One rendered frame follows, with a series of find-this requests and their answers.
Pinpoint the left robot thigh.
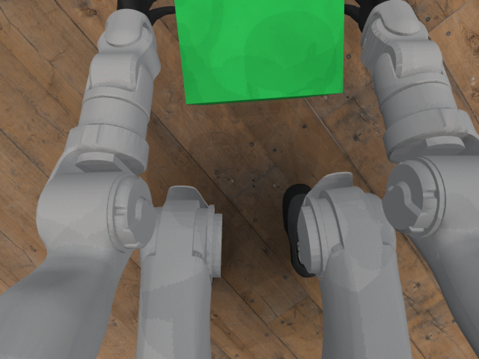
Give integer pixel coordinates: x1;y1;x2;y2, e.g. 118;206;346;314
136;200;222;359

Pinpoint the left robot upper arm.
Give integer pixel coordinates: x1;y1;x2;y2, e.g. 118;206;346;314
0;171;156;359

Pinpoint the robot left hand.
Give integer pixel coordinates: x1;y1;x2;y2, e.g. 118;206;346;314
117;0;176;26

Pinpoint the right robot forearm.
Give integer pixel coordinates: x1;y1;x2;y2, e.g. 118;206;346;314
361;0;479;165

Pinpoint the left robot forearm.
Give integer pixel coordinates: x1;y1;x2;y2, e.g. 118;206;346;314
36;9;161;238

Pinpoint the robot right hand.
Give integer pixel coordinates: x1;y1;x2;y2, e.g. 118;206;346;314
344;0;389;33

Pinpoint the right robot upper arm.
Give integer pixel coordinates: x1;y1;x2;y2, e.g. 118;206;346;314
382;156;479;359

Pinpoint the carton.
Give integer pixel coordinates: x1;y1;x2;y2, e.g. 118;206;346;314
174;0;344;105

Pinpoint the right robot foot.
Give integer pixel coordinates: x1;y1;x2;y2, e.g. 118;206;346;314
282;184;316;277

